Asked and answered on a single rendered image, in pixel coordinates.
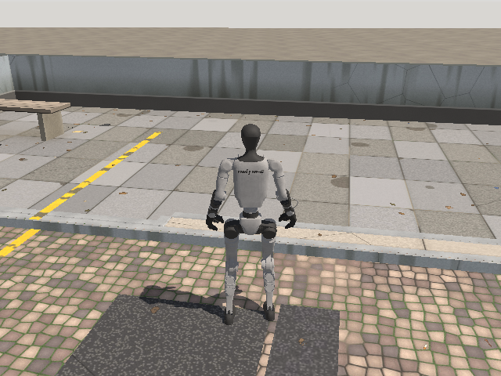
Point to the robot left hand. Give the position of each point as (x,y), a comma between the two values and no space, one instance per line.
(216,219)

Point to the robot torso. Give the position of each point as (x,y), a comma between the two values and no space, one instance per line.
(250,189)

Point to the robot right upper arm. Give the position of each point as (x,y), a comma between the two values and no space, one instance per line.
(279,178)

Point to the right robot forearm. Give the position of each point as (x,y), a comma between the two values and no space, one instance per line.
(287,205)

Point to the robot right hand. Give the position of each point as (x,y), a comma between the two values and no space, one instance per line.
(285,217)

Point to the robot left upper arm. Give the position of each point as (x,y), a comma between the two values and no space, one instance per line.
(222,178)

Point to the left robot forearm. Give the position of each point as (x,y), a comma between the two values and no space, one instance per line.
(214,206)

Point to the left robot foot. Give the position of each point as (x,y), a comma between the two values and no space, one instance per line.
(229,317)

